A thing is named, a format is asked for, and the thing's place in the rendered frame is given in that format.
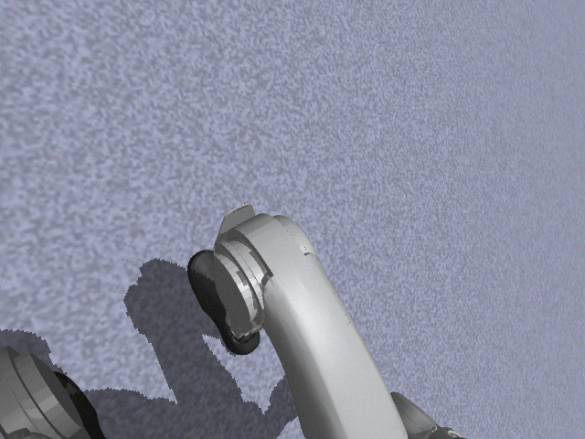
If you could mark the right robot hand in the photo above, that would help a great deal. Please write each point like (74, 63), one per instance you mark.
(418, 424)

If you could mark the right robot foot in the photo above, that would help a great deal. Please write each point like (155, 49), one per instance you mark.
(200, 273)

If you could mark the left robot foot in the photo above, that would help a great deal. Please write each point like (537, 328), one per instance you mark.
(87, 413)

